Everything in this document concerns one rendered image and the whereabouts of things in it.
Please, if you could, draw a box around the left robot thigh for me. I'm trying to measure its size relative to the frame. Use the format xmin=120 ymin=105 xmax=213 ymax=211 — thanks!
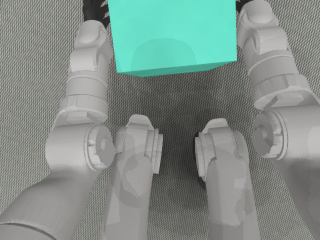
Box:
xmin=99 ymin=123 xmax=163 ymax=240

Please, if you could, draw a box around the robot right shin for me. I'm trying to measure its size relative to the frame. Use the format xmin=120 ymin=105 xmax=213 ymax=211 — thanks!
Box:
xmin=201 ymin=118 xmax=249 ymax=182

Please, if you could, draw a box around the robot right forearm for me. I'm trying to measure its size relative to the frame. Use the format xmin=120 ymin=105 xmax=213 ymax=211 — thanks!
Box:
xmin=236 ymin=0 xmax=320 ymax=111

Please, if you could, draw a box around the robot right upper arm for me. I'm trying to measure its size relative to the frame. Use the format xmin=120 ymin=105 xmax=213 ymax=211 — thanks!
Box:
xmin=251 ymin=104 xmax=320 ymax=240

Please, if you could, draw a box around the left robot hand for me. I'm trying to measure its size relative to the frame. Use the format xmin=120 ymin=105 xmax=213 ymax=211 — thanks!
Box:
xmin=82 ymin=0 xmax=111 ymax=29

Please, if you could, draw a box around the robot left upper arm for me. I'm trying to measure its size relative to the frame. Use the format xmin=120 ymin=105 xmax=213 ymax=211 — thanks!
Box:
xmin=0 ymin=122 xmax=115 ymax=240

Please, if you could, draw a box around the right robot hand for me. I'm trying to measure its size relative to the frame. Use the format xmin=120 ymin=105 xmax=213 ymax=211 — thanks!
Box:
xmin=235 ymin=0 xmax=253 ymax=14

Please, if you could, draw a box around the carton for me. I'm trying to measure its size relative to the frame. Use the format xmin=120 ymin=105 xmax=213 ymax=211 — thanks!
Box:
xmin=107 ymin=0 xmax=237 ymax=77

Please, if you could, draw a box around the robot left forearm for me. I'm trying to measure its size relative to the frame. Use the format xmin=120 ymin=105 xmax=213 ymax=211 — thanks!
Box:
xmin=45 ymin=20 xmax=114 ymax=160

